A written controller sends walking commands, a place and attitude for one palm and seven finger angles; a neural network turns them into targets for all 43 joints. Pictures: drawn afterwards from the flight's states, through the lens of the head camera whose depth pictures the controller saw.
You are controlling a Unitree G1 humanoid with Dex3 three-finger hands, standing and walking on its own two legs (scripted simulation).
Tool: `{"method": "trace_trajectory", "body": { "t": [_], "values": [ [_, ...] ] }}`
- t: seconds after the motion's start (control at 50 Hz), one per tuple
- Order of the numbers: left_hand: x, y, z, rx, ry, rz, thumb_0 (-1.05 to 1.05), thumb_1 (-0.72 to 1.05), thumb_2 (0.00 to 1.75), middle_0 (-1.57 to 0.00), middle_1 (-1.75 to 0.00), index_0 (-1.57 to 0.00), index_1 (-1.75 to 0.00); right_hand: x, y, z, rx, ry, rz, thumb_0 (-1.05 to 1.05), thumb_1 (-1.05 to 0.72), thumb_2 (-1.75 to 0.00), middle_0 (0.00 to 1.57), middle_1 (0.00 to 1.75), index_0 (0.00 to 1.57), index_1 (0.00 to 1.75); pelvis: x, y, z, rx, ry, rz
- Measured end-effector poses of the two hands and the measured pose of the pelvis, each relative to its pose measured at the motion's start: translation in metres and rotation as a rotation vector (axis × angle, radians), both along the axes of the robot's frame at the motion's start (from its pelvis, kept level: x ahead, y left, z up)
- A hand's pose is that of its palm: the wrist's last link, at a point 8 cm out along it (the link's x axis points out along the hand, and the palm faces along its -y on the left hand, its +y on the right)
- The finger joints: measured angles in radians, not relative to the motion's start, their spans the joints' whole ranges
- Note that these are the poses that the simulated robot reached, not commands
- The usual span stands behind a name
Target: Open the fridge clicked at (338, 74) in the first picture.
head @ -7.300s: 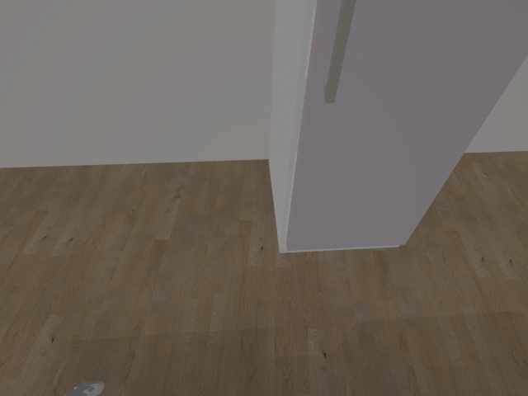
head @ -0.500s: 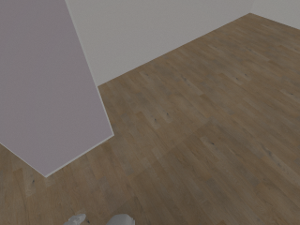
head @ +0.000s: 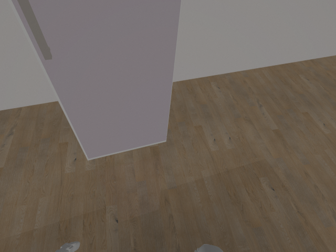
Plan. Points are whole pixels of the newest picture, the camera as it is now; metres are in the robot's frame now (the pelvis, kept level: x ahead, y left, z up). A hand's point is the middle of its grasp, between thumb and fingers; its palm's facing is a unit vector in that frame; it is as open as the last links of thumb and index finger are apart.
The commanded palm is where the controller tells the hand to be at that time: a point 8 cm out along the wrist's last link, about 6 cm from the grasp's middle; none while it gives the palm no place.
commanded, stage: turn to face it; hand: left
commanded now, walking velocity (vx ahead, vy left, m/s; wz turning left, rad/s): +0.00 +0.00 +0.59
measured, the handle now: out of the picture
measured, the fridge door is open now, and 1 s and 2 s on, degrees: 0 0 0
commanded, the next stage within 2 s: take the last steps up to it in 0.46 s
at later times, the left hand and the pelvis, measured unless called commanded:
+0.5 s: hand out of the picture -0.03 +0.19 -0.17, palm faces +0.30 -0.92 -0.25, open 7.4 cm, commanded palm none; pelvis -0.04 -0.02 -0.01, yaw +17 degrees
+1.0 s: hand out of the picture -0.04 +0.21 -0.17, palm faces +0.36 -0.92 -0.16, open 7.4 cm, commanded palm none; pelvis -0.03 +0.02 +0.01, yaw +20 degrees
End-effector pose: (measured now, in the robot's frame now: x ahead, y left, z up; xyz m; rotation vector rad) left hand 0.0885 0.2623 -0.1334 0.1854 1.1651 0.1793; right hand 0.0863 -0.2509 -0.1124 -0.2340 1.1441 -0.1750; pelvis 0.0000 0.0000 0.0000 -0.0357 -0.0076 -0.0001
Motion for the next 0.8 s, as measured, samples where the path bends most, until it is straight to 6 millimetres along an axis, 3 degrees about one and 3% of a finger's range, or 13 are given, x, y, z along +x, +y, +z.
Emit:
{"method": "trace_trajectory", "body": {
  "t": [0.12, 0.2, 0.3, 0.4, 0.5, 0.58, 0.64, 0.74, 0.8],
  "values": [
    [0.014, -0.02, 0.013, 0.008, -0.106, 0.023, 0.0, 0.9, 0.9, -0.2, -0.3, -0.2, -0.3, -0.015, -0.008, -0.015, 0.036, 0.044, 0.017, 0.01, -0.9, -0.9, 0.2, 0.3, 0.21, 0.3, -0.008, -0.014, -0.003, 0.009, -0.004, 0.074],
    [0.005, -0.034, 0.018, 0.039, -0.163, 0.049, 0.0, 0.9, 0.9, -0.2, -0.3, -0.2, -0.3, -0.023, -0.024, -0.033, 0.061, 0.07, 0.035, 0.01, -0.9, -0.9, 0.2, 0.3, 0.21, 0.3, -0.015, -0.032, -0.012, 0.031, 0.001, 0.121],
    [-0.039, -0.043, 0.022, 0.054, -0.123, 0.118, 0.0, 0.9, 0.9, -0.2, -0.3, -0.2, -0.3, -0.026, -0.037, -0.037, 0.06, 0.116, 0.081, 0.01, -0.9, -0.9, 0.2, 0.3, 0.2, 0.3, -0.023, -0.039, -0.009, 0.037, -0.018, 0.188],
    [-0.087, -0.042, 0.015, 0.043, -0.038, 0.194, 0.0, 0.9, 0.9, -0.21, -0.3, -0.2, -0.3, -0.025, -0.037, -0.03, 0.04, 0.145, 0.133, 0.01, -0.91, -0.9, 0.2, 0.3, 0.2, 0.3, -0.029, -0.037, -0.004, 0.051, -0.016, 0.244],
    [-0.142, -0.033, -0.002, 0.005, 0.041, 0.277, 0.0, 0.9, 0.9, -0.21, -0.3, -0.2, -0.3, -0.014, -0.017, -0.025, 0.002, 0.16, 0.213, 0.01, -0.91, -0.9, 0.2, 0.3, 0.2, 0.3, -0.038, -0.023, -0.007, 0.05, -0.007, 0.29],
    [-0.191, -0.017, -0.026, -0.035, 0.119, 0.354, 0.0, 0.9, 0.9, -0.21, -0.3, -0.2, -0.3, 0.003, 0.015, -0.023, -0.031, 0.1, 0.286, 0.01, -0.91, -0.9, 0.2, 0.3, 0.2, 0.3, -0.05, -0.003, -0.017, 0.036, -0.003, 0.322],
    [-0.22, -0.01, -0.03, -0.053, 0.199, 0.384, 0.0, 0.9, 0.9, -0.2, -0.3, -0.2, -0.3, 0.008, 0.039, -0.014, -0.028, 0.049, 0.32, 0.01, -0.91, -0.9, 0.2, 0.3, 0.2, 0.3, -0.056, 0.007, -0.014, 0.028, -0.015, 0.31],
    [-0.234, -0.003, -0.019, -0.085, 0.217, 0.389, 0.0, 0.91, 0.9, -0.2, -0.3, -0.19, -0.3, 0.001, 0.07, -0.001, 0.003, 0.017, 0.341, 0.0, -0.9, -0.9, 0.2, 0.3, 0.2, 0.3, -0.056, 0.019, 0.001, 0.004, -0.024, 0.325],
    [-0.227, -0.002, -0.013, -0.093, 0.189, 0.384, 0.0, 0.91, 0.9, -0.2, -0.3, -0.19, -0.3, -0.008, 0.072, 0.001, 0.003, 0.022, 0.321, 0.0, -0.93, -0.9, 0.2, 0.3, 0.21, 0.3, -0.054, 0.024, 0.006, 0.003, -0.023, 0.335]
  ]
}}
